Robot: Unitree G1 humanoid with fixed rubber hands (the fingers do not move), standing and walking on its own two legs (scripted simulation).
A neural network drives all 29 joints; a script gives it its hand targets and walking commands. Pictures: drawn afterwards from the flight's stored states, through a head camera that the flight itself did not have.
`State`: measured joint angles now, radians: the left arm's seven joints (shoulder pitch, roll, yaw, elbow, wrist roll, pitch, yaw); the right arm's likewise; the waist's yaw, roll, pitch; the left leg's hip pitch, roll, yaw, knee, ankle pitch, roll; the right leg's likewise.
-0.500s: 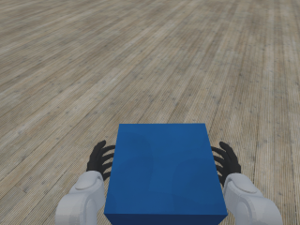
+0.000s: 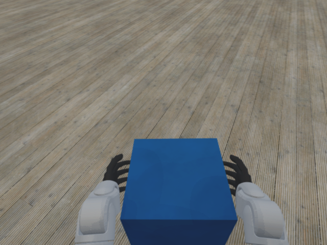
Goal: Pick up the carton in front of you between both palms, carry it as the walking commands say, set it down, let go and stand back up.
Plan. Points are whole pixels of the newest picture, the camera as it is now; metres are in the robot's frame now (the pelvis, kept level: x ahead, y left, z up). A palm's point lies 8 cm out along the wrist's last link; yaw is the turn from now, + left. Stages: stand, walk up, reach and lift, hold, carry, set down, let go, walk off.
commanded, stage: carry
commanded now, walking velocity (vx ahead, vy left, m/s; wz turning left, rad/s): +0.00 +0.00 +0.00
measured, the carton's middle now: (176, 200) +0.26 +0.00 -0.02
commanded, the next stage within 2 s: hold in 0.72 s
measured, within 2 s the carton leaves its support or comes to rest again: neither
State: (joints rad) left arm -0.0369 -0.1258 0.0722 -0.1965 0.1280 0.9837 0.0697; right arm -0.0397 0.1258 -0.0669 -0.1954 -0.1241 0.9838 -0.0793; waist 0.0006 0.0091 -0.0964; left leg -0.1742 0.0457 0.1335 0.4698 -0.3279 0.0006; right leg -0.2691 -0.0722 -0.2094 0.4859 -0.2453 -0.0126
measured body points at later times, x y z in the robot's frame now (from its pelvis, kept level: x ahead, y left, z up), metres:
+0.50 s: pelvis -0.02 +0.00 +0.00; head -0.02 -0.01 +0.45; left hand +0.28 +0.15 +0.03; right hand +0.28 -0.16 +0.03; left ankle -0.05 +0.11 -0.74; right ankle +0.01 -0.11 -0.74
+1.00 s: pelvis -0.04 +0.00 +0.01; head -0.05 -0.01 +0.46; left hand +0.26 +0.15 +0.04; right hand +0.25 -0.15 +0.03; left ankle -0.06 +0.12 -0.74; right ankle +0.00 -0.12 -0.74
